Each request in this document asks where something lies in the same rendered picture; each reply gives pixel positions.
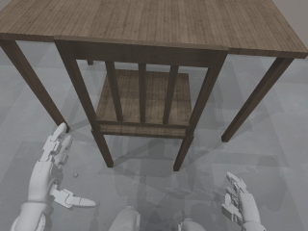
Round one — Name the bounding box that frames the left robot forearm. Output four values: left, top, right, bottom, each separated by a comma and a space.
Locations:
10, 201, 54, 231

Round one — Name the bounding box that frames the robot left thigh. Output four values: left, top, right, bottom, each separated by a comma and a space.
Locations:
108, 209, 141, 231

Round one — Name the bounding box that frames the left robot shin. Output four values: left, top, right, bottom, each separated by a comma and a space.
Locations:
125, 206, 135, 211

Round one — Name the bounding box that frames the right robot forearm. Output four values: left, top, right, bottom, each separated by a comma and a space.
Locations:
242, 221, 267, 231

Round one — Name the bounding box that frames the chair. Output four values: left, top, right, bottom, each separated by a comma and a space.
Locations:
53, 35, 229, 171

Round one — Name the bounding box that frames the table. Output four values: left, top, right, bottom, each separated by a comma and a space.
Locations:
0, 0, 308, 142

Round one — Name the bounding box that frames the robot right hand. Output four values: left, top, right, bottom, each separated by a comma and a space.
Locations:
221, 172, 261, 227

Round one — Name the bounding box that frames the robot left hand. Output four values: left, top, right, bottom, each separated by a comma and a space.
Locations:
27, 122, 97, 211

